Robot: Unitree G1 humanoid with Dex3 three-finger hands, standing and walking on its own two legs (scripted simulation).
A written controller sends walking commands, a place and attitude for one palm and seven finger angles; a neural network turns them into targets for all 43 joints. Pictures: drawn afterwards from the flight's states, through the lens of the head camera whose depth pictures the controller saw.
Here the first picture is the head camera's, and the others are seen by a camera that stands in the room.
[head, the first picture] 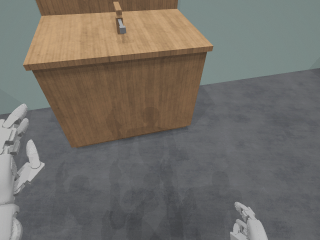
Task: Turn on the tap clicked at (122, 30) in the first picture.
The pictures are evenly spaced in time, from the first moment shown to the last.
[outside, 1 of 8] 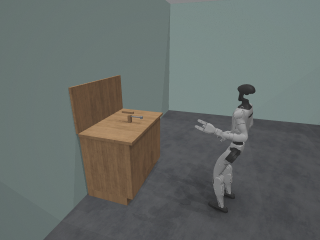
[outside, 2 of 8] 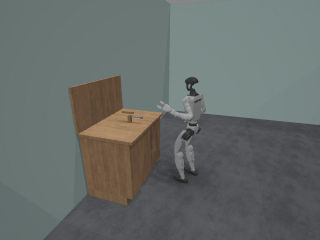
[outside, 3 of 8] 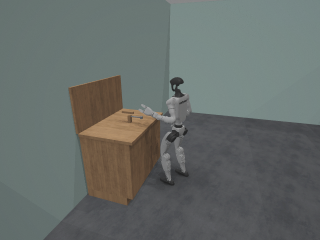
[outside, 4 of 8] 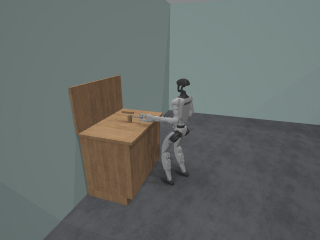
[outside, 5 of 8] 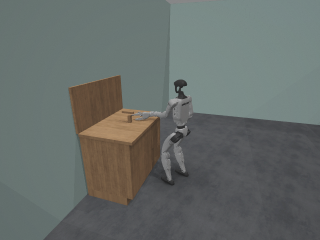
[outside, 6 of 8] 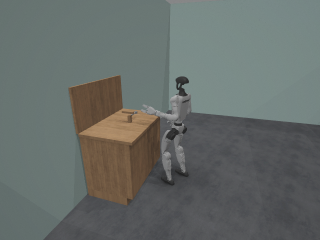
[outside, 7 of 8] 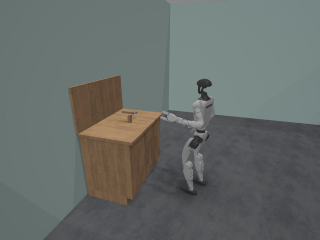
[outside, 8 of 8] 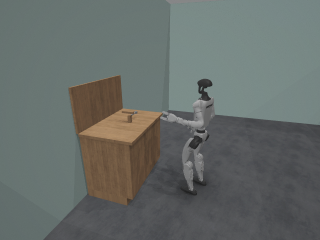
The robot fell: no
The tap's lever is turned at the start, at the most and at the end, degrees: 0 86 86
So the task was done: yes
